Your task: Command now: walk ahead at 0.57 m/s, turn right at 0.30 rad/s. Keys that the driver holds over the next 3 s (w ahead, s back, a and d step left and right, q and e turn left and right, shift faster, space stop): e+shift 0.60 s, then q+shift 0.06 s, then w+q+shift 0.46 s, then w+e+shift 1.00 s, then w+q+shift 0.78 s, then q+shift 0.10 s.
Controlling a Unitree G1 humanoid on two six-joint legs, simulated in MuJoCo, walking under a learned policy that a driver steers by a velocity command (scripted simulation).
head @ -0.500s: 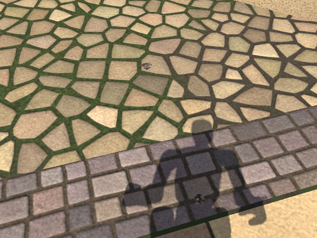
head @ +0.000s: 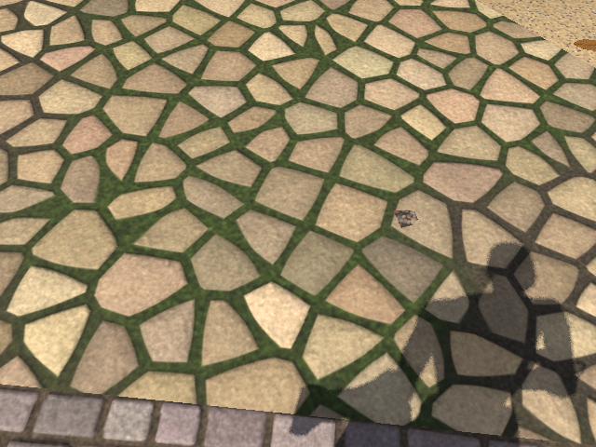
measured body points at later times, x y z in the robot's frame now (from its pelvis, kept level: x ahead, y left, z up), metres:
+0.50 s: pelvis +0.21 +0.00 +0.01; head +0.25 -0.02 +0.45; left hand +0.47 +0.22 -0.08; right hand +0.26 -0.31 -0.09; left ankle +0.30 +0.09 -0.73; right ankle +0.19 -0.14 -0.67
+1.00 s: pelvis +0.31 -0.09 +0.01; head +0.30 -0.08 +0.46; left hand +0.51 +0.12 -0.10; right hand +0.26 -0.39 -0.10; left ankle +0.49 +0.01 -0.63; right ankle +0.19 -0.15 -0.73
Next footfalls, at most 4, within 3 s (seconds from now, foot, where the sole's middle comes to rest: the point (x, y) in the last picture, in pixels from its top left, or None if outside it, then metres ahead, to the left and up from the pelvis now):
0.22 left None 0.34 0.08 -0.77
0.66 right None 0.22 -0.17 -0.77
1.24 left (324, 344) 0.69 -0.02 -0.77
1.74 right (436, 239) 1.03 -0.32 -0.77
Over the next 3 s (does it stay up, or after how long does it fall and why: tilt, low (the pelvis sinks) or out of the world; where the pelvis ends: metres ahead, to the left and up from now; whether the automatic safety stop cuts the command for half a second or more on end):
stays up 1.65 -0.85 -0.05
